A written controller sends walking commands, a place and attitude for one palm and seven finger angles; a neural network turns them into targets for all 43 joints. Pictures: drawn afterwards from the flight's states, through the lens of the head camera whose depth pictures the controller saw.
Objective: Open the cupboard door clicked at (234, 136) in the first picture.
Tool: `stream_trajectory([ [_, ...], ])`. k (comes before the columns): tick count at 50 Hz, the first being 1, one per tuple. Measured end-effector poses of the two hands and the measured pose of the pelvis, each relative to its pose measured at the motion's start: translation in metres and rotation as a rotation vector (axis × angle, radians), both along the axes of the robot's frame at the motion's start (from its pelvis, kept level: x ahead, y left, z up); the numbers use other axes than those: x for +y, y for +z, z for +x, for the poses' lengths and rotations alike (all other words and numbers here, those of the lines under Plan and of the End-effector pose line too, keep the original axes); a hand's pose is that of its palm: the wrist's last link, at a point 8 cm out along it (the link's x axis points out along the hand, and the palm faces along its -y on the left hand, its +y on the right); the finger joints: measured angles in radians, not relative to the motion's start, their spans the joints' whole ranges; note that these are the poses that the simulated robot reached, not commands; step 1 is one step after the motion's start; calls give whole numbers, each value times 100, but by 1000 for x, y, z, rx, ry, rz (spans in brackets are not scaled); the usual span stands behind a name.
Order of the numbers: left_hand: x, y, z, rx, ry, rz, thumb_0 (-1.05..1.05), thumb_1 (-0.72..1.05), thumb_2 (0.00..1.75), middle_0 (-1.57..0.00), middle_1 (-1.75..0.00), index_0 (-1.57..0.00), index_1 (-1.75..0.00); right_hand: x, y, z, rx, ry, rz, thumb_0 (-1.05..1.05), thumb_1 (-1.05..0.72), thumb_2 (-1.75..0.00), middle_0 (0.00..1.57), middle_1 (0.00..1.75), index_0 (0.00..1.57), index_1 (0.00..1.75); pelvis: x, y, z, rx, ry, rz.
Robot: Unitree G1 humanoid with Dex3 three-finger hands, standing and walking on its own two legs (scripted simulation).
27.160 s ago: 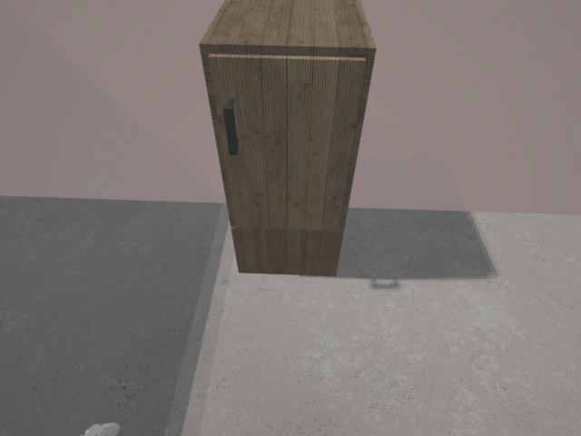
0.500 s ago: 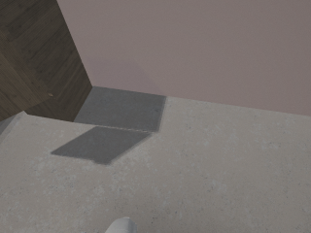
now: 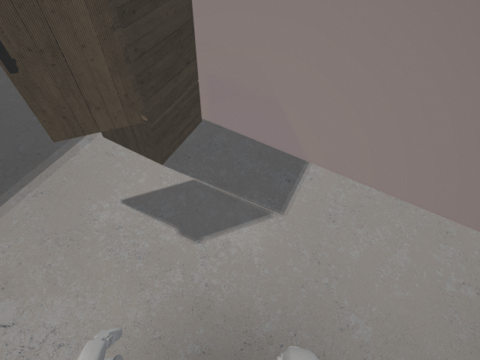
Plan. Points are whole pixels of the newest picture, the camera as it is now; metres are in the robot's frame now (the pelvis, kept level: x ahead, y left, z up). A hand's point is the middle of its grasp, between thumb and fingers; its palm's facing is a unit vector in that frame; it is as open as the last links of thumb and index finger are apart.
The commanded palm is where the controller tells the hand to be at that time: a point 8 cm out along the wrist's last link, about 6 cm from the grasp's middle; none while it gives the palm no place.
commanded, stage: turn to face it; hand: left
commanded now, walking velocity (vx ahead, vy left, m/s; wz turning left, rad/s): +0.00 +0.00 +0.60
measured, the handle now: (1, 47) +0.90 +0.76 -0.03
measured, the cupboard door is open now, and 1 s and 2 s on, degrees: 49 49 49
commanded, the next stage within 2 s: take the last steps up to it in 0.46 s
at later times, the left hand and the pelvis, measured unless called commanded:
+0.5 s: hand out of the picture -0.02 +0.14 -0.17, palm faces +0.33 -0.91 -0.25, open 7.3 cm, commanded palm none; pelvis +0.01 -0.05 +0.00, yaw +17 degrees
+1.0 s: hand out of the picture +0.06 +0.21 -0.16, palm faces +0.39 -0.90 -0.20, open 7.4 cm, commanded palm none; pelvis +0.04 +0.00 +0.00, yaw +23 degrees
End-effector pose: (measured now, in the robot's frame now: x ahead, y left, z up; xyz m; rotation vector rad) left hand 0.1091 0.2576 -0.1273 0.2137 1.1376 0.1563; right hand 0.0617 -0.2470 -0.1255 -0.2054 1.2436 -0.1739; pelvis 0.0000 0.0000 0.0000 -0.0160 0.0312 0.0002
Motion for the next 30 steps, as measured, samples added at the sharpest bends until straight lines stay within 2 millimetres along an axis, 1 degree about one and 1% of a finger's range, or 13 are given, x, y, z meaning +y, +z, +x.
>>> stream_trajectory([
  [4, -20, 5, 9, -40, 14, 12, 1, 91, 90, -20, -30, -20, -30, -17, -13, -11, 55, 2, 21, 0, -91, -89, 21, 30, 20, 30, -19, -4, 1, 6, 48, 11],
  [7, -36, 7, 6, -75, 36, 34, 1, 91, 90, -20, -30, -20, -30, -36, -28, -11, 81, 7, 38, 0, -91, -89, 21, 30, 20, 30, -36, -12, 2, 6, 82, 27],
  [9, -46, 11, -4, -67, 51, 43, 1, 91, 90, -20, -30, -20, -30, -46, -31, -7, 95, 20, 41, 0, -91, -89, 21, 30, 20, 30, -43, -11, 2, -5, 115, 29],
  [12, -58, 16, -26, -36, 100, 39, 1, 91, 90, -20, -30, -20, -30, -57, -28, 7, 103, 58, 41, 1, -91, -90, 21, 30, 20, 30, -50, -4, 5, -17, 157, 47],
  [15, -67, 15, -49, 5, 155, 23, 1, 91, 90, -20, -30, -21, -30, -62, -22, 25, 94, 99, 37, 1, -91, -90, 20, 30, 20, 30, -56, 1, 8, -19, 196, 60],
  [17, -73, 12, -66, 28, 196, 10, 1, 90, 90, -20, -30, -21, -30, -62, -19, 39, 86, 135, 31, 0, -91, -90, 20, 30, 20, 30, -59, 2, 10, -20, 222, 65],
  [20, -74, 8, -94, 60, 268, 4, 0, 92, 90, -20, -30, -21, -30, -56, -15, 64, 70, 198, 20, 0, -91, -90, 20, 30, 19, 30, -60, 2, 11, -22, 257, 65],
  [23, -72, 1, -125, 108, 328, -9, 0, 92, 90, -20, -30, -21, -30, -41, -12, 92, 37, 266, 12, 0, -91, -90, 20, 30, 19, 30, -56, 0, 12, -24, 287, 58],
  [27, -68, -13, -168, 184, 402, -38, 0, 91, 90, -20, -30, -21, -30, -7, -7, 130, -38, 355, 7, 0, -91, -90, 20, 30, 19, 30, -44, -5, 11, -26, 320, 41],
  [30, -61, -30, -196, 238, 449, -71, 0, 91, 90, -20, -30, -20, -30, 24, -4, 152, -111, 417, 2, 0, -91, -90, 20, 30, 19, 30, -31, -15, 10, -28, 338, 22],
])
